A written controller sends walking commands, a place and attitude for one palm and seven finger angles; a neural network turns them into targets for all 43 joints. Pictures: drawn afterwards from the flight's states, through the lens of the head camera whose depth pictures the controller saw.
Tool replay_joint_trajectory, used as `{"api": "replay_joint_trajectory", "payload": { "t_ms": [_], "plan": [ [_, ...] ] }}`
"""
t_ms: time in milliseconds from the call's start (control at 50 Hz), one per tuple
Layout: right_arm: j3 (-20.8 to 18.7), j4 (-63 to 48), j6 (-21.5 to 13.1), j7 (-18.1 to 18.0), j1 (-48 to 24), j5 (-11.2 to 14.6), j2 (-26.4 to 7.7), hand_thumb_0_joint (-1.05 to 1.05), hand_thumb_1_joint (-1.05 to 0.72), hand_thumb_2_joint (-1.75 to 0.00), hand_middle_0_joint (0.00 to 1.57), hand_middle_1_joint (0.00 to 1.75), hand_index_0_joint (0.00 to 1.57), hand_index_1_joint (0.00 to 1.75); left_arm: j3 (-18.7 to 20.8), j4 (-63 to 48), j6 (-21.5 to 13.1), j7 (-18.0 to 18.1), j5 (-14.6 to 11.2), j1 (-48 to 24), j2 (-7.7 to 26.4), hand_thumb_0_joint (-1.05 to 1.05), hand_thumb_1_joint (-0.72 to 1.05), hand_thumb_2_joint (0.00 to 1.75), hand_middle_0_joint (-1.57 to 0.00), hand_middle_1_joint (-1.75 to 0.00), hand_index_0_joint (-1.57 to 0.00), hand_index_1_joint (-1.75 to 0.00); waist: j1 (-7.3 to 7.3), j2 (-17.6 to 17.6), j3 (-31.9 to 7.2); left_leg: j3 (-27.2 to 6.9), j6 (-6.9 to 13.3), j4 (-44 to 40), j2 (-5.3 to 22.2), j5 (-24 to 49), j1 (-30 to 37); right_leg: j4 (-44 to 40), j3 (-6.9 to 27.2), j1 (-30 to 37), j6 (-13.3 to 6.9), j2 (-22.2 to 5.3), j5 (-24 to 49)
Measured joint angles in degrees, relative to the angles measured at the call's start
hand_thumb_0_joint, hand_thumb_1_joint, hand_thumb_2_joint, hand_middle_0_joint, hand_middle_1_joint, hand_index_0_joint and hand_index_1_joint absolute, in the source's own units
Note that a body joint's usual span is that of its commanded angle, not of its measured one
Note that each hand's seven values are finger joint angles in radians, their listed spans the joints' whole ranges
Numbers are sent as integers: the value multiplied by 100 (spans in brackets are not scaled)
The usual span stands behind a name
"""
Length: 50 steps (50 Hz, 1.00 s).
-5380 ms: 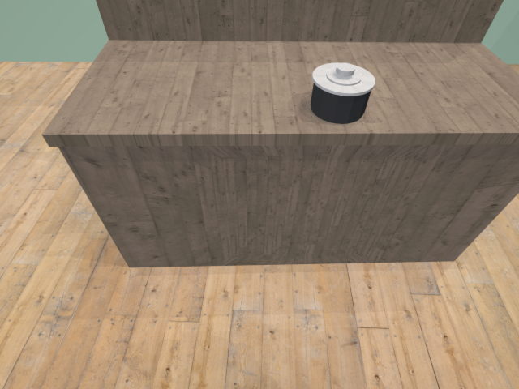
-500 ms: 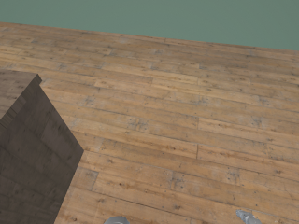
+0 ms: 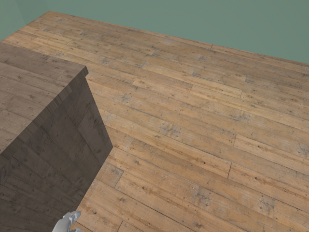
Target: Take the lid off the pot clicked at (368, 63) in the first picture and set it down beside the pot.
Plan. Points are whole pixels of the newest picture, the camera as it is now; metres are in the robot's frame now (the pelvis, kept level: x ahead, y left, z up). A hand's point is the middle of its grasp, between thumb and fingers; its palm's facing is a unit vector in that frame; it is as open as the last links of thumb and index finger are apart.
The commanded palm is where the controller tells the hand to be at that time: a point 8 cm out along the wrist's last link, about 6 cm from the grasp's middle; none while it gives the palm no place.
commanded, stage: turn to face it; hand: left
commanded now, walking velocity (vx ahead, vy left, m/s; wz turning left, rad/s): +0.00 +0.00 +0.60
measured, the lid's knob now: out of the picture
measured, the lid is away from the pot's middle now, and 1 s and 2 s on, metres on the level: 0.00 0.00 0.00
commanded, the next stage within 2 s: take the last steps up to it in 1.88 s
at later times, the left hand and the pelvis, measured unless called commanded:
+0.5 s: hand out of the picture -0.03 +0.25 -0.19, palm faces +0.35 -0.90 -0.26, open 7.4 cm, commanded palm none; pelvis +0.00 +0.03 -0.02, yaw +19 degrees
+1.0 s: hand out of the picture +0.02 +0.25 -0.14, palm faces +0.57 -0.76 -0.31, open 7.4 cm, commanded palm none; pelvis +0.04 +0.01 +0.00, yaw +37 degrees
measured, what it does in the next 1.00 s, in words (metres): steps on the spot, turning left: right foot, then left foot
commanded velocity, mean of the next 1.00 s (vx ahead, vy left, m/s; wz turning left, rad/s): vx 0.00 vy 0.00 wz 0.60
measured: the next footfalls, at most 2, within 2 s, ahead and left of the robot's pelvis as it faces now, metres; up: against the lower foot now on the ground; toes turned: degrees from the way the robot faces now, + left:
right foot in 0.02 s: +0.03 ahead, -0.13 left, +0.00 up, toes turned +1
left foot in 0.46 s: +0.01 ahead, +0.15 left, +0.00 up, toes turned +23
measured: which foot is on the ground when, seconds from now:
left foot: down 0.00-0.04, up 0.06-0.44, down 0.46-0.94, up 0.96-1.00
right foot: up 0.00-0.00, down 0.02-0.46, up 0.48-0.90, down 0.92-1.00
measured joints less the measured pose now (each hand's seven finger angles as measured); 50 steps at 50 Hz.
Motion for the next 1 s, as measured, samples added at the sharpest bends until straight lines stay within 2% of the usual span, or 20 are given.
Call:
{"api": "replay_joint_trajectory", "payload": {
  "t_ms": [20, 40, 60, 100, 160, 200, 260, 360, 400, 440, 460, 480, 520, 600, 680, 780, 860, 920, 960, 1000],
  "plan": [
    [-24, 22, 13, -3, 62, 18, -25, 0, -90, -90, 20, 30, 20, 30, -19, -47, -50, 3, -7, -5, -14, 0, 90, 90, -20, -30, -20, -30, -13, 22, -22, -58, -42, 125, -53, -54, -80, -501, -32, 226, -26, 25, 296],
    [-54, 51, 25, -1, 108, 49, -76, 0, -90, -90, 20, 30, 20, 30, -36, -69, -113, 18, 7, -11, -55, 0, 90, 90, -20, -30, -20, -30, -10, 103, -32, -110, -82, 341, -58, -161, -192, -781, -104, 369, -241, 56, 347],
    [-93, 97, 49, -11, 115, 58, -137, 0, -90, -90, 20, 30, 20, 30, -65, -76, -155, 32, 28, -20, -119, 0, 90, 90, -20, -30, -20, -30, -18, 215, -8, -83, -164, 783, -39, -638, -352, -768, -193, 386, -432, 83, 335],
    [-154, 154, 99, -14, 151, 32, -230, 1, -90, -90, 20, 30, 20, 30, -135, -99, -194, 42, 45, 19, -217, 0, 90, 90, -20, -30, -20, -30, -66, 308, 13, 136, -273, 2020, -44, -1255, -760, -756, -371, 470, -617, -6, 293],
    [-192, 226, 149, 47, 164, 5, -312, 1, -91, -90, 20, 30, 20, 30, -169, -87, -190, 64, 41, 119, -313, 0, 90, 90, -20, -30, -20, -30, -97, 302, 45, 483, -436, 3352, 162, -1115, -1136, -947, -586, 713, -632, -166, 329],
    [-186, 241, 172, 85, 148, 4, -325, 1, -91, -90, 20, 30, 20, 30, -183, -63, -189, 70, 52, 180, -339, 0, 90, 90, -20, -30, -20, -30, -103, 234, 78, 620, -523, 3638, 336, -978, -1202, -1034, -715, 841, -613, -274, 340],
    [-164, 240, 211, 120, 65, 12, -308, 1, -91, -90, 20, 30, 19, 30, -199, -27, -194, 61, 76, 277, -346, 0, 90, 90, -20, -30, -20, -30, -59, 88, 140, 749, -599, 3378, 539, -958, -1110, -1077, -891, 961, -573, -442, 315],
    [-103, 150, 195, 155, -237, 38, -276, 1, -91, -90, 20, 30, 19, 30, -183, 55, -143, 14, 117, 456, -250, 0, 90, 90, -20, -30, -21, -30, 104, -139, 271, 999, -563, 2113, 677, -1010, -682, -889, -1154, 973, -434, -708, 170],
    [-81, 75, 144, 159, -363, 47, -265, 1, -91, -90, 20, 30, 19, 30, -144, 95, -109, 1, 125, 532, -165, 0, 90, 90, -20, -30, -21, -30, 173, -222, 307, 1114, -502, 1565, 652, -950, -457, -714, -1272, 933, -345, -810, 60],
    [-56, -35, 60, 165, -437, 45, -271, 1, -91, -90, 20, 30, 19, 30, -93, 137, -76, -11, 104, 638, -50, 0, 90, 90, -20, -30, -21, -30, 215, -303, 285, 1233, -423, 774, 582, -488, -124, -382, -1385, 831, -228, -937, -134],
    [-50, -97, -11, 167, -459, 32, -287, 1, -91, -90, 20, 30, 19, 30, -57, 159, -48, -21, 79, 694, 13, 0, 90, 90, -20, -30, -21, -30, 223, -328, 246, 1234, -185, 514, 545, -268, -33, -4, -1380, 653, -182, -1008, -248],
    [-50, -128, -79, 149, -505, 36, -250, 0, -91, -90, 20, 30, 19, 30, -14, 217, 13, -19, 59, 674, 103, 0, 90, 90, -20, -30, -21, -30, 232, -423, 261, 1214, -18, 648, 467, -336, -116, 574, -1143, 399, -116, -1025, -619],
    [-5, -173, -159, 118, -538, 47, -182, 0, -91, -90, 20, 30, 19, 30, 54, 305, 152, 13, 62, 628, 243, 0, 90, 90, -20, -30, -20, -30, 286, -514, 267, 1150, 103, 755, 409, -485, -141, 1718, -653, -107, -75, -841, -1045],
    [67, -194, -176, 18, -438, 29, -89, 0, -91, -90, 20, 30, 20, 30, 122, 353, 193, 0, 73, 503, 352, 1, 91, 90, -20, -30, -20, -30, 293, -484, 171, 905, 89, 264, 342, -254, 87, 2673, -295, -735, 5, -590, -474],
    [108, -143, -138, 5, -332, 33, -61, 0, -90, -90, 20, 30, 20, 30, 94, 232, 132, -37, 68, 374, 319, 0, 91, 90, -19, -30, -20, -30, 278, -378, 98, 649, 137, -156, 233, -12, 269, 2365, -112, -884, 52, -489, -58],
    [110, -92, -81, 26, -180, 10, -26, 0, -90, -90, 20, 30, 20, 30, 45, 117, 123, -24, 53, 204, 215, 0, 91, 90, -19, -30, -20, -30, 172, -245, 18, 310, 120, -295, 82, 82, 294, 1537, 13, -704, 50, -335, -114],
    [80, -43, -26, 27, -70, -12, -35, 0, -90, -90, 20, 30, 20, 30, -10, 18, 76, -12, 23, 90, 112, 0, 91, 90, -19, -30, -20, -30, 66, -106, 2, 28, 32, -168, -10, 31, 205, 639, 23, -336, -23, -129, -197],
    [38, -9, 17, 18, 26, 16, -77, 0, -90, -90, 20, 30, 20, 30, -64, -81, -32, -8, -5, 85, 43, 0, 90, 90, -20, -30, -20, -30, 34, -11, -33, -173, -88, 136, -105, -121, 48, -478, -34, 191, -80, 12, 333],
    [-25, 46, 52, 12, 40, 56, -172, 0, -90, -90, 20, 30, 20, 30, -111, -100, -125, 11, 34, 92, -74, 0, 90, 90, -20, -30, -20, -30, 26, 195, -13, -203, -167, 813, -77, -673, -214, -647, -225, 319, -528, 88, 426],
    [-87, 84, 98, 13, 65, 27, -251, 0, -90, -90, 20, 30, 20, 30, -178, -121, -150, 15, 47, 145, -176, 0, 90, 90, -20, -30, -20, -30, -11, 289, -11, -1, -222, 2032, -94, -1233, -622, -681, -429, 429, -697, 7, 344]
  ]
}}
